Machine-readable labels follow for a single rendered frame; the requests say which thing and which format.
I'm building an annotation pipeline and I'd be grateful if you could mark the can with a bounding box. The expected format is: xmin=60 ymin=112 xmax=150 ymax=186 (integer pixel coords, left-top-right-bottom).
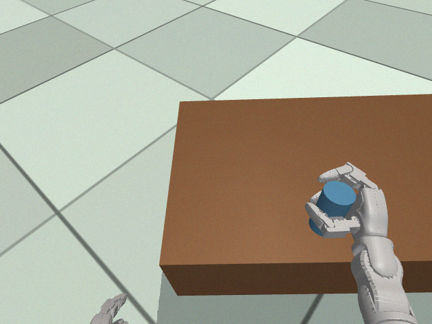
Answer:
xmin=309 ymin=181 xmax=356 ymax=236

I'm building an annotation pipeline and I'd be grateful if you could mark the left robot hand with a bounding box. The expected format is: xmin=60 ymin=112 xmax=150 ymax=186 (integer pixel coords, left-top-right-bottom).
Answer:
xmin=90 ymin=293 xmax=129 ymax=324

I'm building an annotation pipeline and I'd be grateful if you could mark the right robot arm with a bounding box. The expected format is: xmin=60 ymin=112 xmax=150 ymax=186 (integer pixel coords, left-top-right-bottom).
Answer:
xmin=351 ymin=235 xmax=419 ymax=324

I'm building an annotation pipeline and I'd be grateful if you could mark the right robot hand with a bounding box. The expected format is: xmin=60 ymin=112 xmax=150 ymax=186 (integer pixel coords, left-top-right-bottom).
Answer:
xmin=305 ymin=162 xmax=388 ymax=241

